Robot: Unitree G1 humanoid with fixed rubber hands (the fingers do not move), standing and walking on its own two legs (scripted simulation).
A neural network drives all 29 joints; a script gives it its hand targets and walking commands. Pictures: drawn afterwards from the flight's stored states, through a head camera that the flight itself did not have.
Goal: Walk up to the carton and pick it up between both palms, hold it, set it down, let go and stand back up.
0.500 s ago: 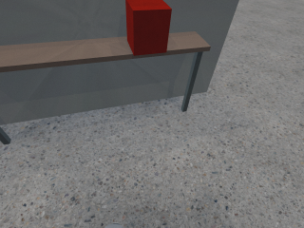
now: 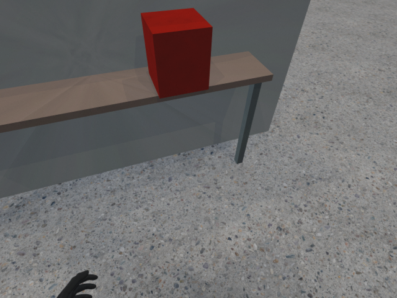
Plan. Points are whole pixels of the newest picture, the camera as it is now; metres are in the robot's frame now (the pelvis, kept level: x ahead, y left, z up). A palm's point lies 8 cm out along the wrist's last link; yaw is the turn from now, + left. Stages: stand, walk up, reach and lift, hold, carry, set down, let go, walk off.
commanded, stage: walk up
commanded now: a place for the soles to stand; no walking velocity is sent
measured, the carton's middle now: (176, 53) +0.99 +0.03 +0.02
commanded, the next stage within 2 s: none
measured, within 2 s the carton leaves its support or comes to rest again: neither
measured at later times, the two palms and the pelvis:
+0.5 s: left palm out of the picture +0.14 +0.29 -0.12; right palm (263, 195) +0.39 -0.20 -0.08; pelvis +0.20 +0.02 -0.01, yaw +6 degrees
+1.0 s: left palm (101, 171) +0.49 +0.25 -0.08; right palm (290, 198) +0.40 -0.29 -0.12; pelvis +0.39 -0.02 -0.01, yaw +5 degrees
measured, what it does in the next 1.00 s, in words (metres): walks ahead: left foot, then right foot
